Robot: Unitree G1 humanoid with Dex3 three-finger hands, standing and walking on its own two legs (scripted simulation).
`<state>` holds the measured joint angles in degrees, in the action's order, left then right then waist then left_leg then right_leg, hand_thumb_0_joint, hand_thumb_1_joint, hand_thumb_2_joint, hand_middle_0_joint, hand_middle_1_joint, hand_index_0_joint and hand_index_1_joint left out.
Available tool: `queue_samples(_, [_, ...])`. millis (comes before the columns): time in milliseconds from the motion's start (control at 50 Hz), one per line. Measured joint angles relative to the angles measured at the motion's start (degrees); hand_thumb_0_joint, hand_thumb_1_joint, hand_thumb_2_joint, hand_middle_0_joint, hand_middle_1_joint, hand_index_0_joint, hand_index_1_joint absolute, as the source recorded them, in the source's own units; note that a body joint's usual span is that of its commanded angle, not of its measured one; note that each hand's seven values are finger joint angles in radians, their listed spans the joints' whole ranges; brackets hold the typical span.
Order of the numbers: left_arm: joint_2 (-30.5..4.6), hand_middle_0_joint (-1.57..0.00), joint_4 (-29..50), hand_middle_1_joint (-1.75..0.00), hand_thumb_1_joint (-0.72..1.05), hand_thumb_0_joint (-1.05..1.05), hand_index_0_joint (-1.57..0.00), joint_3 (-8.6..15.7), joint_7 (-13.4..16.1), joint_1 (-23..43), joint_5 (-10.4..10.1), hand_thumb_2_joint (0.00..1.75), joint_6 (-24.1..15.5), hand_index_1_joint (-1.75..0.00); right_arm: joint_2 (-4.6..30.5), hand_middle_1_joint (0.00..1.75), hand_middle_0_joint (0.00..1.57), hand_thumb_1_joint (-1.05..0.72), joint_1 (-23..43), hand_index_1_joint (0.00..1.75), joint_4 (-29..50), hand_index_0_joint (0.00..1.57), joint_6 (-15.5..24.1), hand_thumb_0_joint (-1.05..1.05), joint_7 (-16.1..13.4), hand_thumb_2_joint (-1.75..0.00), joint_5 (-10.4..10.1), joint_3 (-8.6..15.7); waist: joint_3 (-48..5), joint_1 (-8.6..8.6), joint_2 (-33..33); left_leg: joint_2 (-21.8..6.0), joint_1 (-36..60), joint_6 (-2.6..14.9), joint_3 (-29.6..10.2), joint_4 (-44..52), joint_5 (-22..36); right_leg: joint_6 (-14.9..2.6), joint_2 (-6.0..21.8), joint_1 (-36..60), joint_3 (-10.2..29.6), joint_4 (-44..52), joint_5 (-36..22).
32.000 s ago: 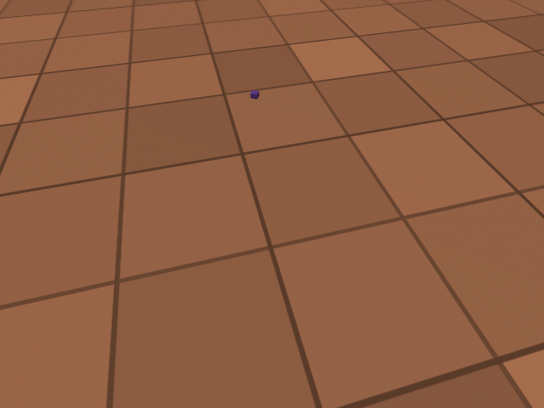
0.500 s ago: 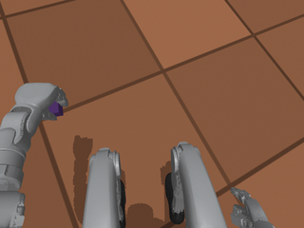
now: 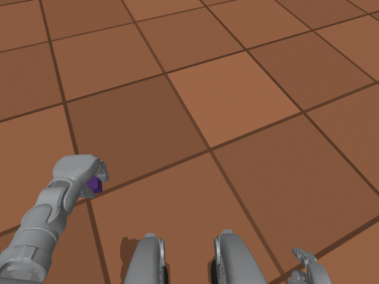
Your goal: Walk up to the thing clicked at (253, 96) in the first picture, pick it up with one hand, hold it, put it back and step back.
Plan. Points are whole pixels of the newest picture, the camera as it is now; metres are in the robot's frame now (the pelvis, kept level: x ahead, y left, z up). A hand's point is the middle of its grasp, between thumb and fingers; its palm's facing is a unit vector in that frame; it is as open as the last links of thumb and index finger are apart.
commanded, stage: lift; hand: left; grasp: from above
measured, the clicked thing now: (89, 182) +0.37 +0.25 -0.10
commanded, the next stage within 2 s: hold in 0.48 s
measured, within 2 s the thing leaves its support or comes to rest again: neither
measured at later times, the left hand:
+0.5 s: hand (81, 163) +0.36 +0.22 +0.02, palm faces -0.46 -0.03 -0.89, open 6.1 cm
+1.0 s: hand (75, 150) +0.37 +0.22 +0.07, palm faces -0.46 -0.02 -0.89, open 6.0 cm
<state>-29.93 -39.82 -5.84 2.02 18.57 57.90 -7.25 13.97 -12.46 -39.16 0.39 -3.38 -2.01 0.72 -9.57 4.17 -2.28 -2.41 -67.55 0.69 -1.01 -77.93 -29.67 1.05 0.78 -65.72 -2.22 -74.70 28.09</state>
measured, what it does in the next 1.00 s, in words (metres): rises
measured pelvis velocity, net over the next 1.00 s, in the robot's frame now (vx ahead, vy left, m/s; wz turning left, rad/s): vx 0.06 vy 0.00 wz -0.01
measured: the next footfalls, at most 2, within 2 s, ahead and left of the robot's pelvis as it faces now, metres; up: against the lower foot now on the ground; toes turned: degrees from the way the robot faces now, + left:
none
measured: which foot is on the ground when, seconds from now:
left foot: down 0.00-1.00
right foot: down 0.00-1.00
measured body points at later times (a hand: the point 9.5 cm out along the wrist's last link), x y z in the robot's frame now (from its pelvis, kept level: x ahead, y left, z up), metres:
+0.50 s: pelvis +0.04 +0.00 +0.09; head +0.09 -0.01 +0.53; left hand +0.38 +0.22 +0.07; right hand +0.13 -0.27 -0.04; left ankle +0.07 +0.11 -0.60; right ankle +0.07 -0.14 -0.60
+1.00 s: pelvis +0.06 +0.00 +0.11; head +0.08 -0.01 +0.56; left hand +0.39 +0.22 +0.12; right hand +0.17 -0.27 -0.01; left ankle +0.07 +0.11 -0.60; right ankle +0.07 -0.14 -0.60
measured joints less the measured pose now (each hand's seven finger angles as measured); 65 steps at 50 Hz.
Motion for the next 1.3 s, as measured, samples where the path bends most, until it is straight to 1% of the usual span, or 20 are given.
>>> queue_samples(80, [0.9,-0.90,-1.8,-0.17,0.48,-0.06,-1.14,-0.6,0.7,-0.3,0.9,0.07,-0.4,-0.21,0.3,0.30,0.20,-0.91,-0.9,0.30,-0.9,0.20,0.5,0.01,-0.2,-0.90,0.0,0.4,0.5,-0.15,0.0,-0.1,5.4,-0.05,0.4,5.0,1.2,0.00,-0.1,5.2,0.3,4.9,-1.3])
queue_samples(140, [1.7,-0.90,-3.1,-0.18,0.47,-0.06,-1.13,-1.6,1.5,0.2,1.2,0.08,-0.2,-0.22,0.5,0.30,0.20,-0.91,-1.6,0.30,-1.5,0.20,0.8,0.01,-0.3,-0.90,-0.2,0.7,1.0,-0.32,0.0,0.0,9.2,-0.04,0.8,8.4,2.1,0.04,-0.1,8.9,0.5,8.3,-2.2])
queue_samples(280, [3.6,-0.89,-5.1,-0.20,0.46,-0.06,-1.11,-2.4,3.1,0.5,1.6,0.12,0.7,-0.24,0.3,0.30,0.20,-0.91,-2.7,0.30,-2.0,0.20,0.7,0.01,0.0,-0.90,-0.5,1.3,2.1,-0.56,0.3,0.1,17.5,-0.07,1.9,16.0,4.0,0.08,-0.1,16.6,1.4,15.3,-4.0])
queue_samples(360, [4.2,-0.89,-5.5,-0.20,0.45,-0.06,-1.11,-2.9,3.3,0.5,1.4,0.13,1.4,-0.24,0.2,0.30,0.20,-0.91,-3.0,0.30,-1.8,0.20,0.5,0.01,0.2,-0.90,-0.6,1.4,2.8,-0.66,0.2,0.2,21.5,-0.07,2.3,19.9,5.1,0.10,-0.1,20.3,1.7,18.9,-5.1])
queue_samples(460, [4.6,-0.89,-4.6,-0.20,0.45,-0.06,-1.10,-3.1,2.3,-0.4,0.8,0.13,1.8,-0.23,0.1,0.30,0.20,-0.91,-3.0,0.30,-1.4,0.20,0.2,0.01,0.2,-0.90,-0.7,1.6,3.8,-1.02,0.3,0.4,25.7,-0.12,2.8,24.2,6.4,0.10,0.0,24.2,2.1,22.8,-6.3])
queue_samples(580, [4.8,-0.89,-3.6,-0.20,0.45,-0.06,-1.10,-3.5,1.3,-1.2,0.7,0.13,1.5,-0.23,0.1,0.30,0.20,-0.91,-2.7,0.29,-1.4,0.20,-0.2,0.01,0.0,-0.90,-0.7,1.6,4.3,-1.67,0.4,0.5,29.6,-0.19,2.9,28.2,7.5,0.07,0.1,28.0,2.1,26.5,-7.3])
queue_samples(680, [4.8,-0.89,-2.6,-0.20,0.45,-0.06,-1.10,-3.8,0.7,-1.9,0.9,0.13,1.2,-0.23,0.3,0.30,0.20,-0.91,-2.1,0.29,-1.5,0.20,-0.7,0.01,0.0,-0.90,-0.7,1.7,4.3,-2.01,0.4,0.6,32.5,-0.25,3.0,30.7,8.1,0.05,0.1,30.8,2.2,29.0,-7.8])
queue_samples(760, [4.6,-0.89,-1.9,-0.20,0.46,-0.06,-1.10,-4.0,-0.3,-2.4,1.3,0.13,0.8,-0.22,0.4,0.30,0.20,-0.91,-1.7,0.29,-1.4,0.20,-1.1,0.01,-0.1,-0.90,-0.7,1.8,4.3,-2.23,0.4,0.7,34.5,-0.26,3.2,32.5,8.5,0.05,0.1,32.7,2.3,30.6,-8.2])
queue_samples(840, [4.7,-0.89,-1.4,-0.19,0.46,-0.06,-1.11,-4.2,-1.2,-2.4,1.1,0.13,0.9,-0.22,0.5,0.30,0.20,-0.91,-1.4,0.29,-1.2,0.20,-1.7,0.01,-0.1,-0.90,-0.8,1.8,4.4,-2.47,0.3,0.7,36.3,-0.22,3.3,33.9,8.9,0.10,0.1,34.4,2.4,32.0,-8.6])
queue_samples(1040, [4.5,-0.89,1.4,-0.19,0.46,-0.07,-1.12,-4.2,-3.5,-4.0,0.8,0.13,0.7,-0.22,0.6,0.30,0.20,-0.91,-1.0,0.29,0.0,0.20,-3.0,0.01,-0.3,-0.90,-1.1,1.6,4.8,-2.85,0.2,0.9,39.3,-0.13,3.9,36.5,9.7,0.17,0.2,37.2,2.9,34.3,-9.4])
queue_samples(1300, [4.6,-0.89,4.5,-0.18,0.46,-0.07,-1.13,-4.2,-4.5,-5.2,0.4,0.13,1.2,-0.21,0.5,0.30,0.20,-0.91,-0.5,0.29,0.5,0.20,-3.5,0.01,-0.7,-0.90,-1.4,1.3,5.6,-3.61,-0.2,1.1,41.4,-0.07,4.3,38.5,10.8,0.22,0.4,38.9,3.3,35.7,-10.3])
